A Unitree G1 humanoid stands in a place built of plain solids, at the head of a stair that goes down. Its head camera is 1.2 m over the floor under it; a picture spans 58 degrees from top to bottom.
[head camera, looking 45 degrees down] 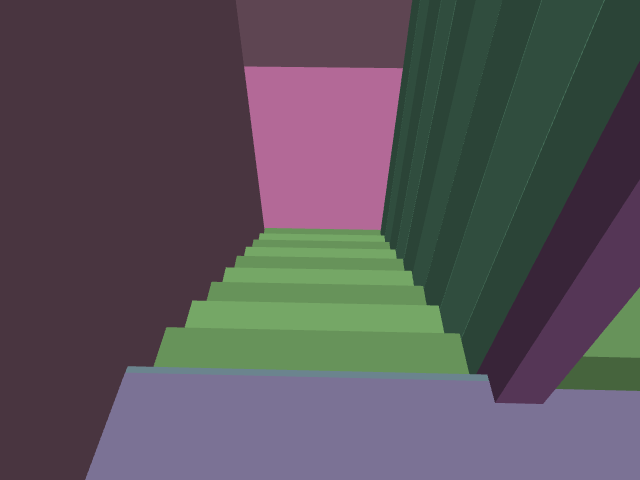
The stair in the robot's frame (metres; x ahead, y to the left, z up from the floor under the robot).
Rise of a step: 0.18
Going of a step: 0.26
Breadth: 1.10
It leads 1 degrees to the right of straight ahead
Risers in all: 10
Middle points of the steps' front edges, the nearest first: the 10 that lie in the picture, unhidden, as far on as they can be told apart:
0.65 0.04 0.00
0.91 0.03 -0.18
1.17 0.02 -0.36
1.43 0.02 -0.54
1.69 0.01 -0.73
1.95 0.00 -0.91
2.21 0.00 -1.09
2.47 -0.01 -1.27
2.73 -0.02 -1.45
2.99 -0.02 -1.64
